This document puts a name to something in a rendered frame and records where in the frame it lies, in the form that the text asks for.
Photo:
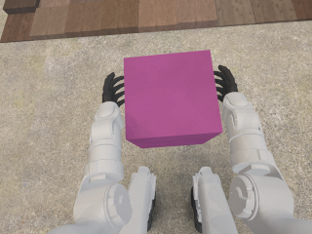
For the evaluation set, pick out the robot left upper arm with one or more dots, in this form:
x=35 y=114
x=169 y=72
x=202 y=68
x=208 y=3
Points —
x=102 y=209

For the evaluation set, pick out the robot right foot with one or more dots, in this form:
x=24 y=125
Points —
x=198 y=224

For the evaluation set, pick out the left robot hand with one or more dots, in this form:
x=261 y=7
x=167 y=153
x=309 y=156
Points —
x=109 y=91

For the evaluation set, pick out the right robot hand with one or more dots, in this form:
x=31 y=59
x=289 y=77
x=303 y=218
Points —
x=227 y=83

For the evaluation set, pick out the right robot forearm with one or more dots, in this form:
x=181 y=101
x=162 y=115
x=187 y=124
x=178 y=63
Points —
x=249 y=153

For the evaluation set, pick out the right robot thigh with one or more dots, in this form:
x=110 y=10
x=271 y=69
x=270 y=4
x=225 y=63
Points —
x=215 y=213

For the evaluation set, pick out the carton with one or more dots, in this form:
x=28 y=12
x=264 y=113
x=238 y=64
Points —
x=171 y=100

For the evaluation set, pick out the left robot forearm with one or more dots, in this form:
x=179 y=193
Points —
x=105 y=146

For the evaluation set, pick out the robot right upper arm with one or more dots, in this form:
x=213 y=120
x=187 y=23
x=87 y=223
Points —
x=265 y=204

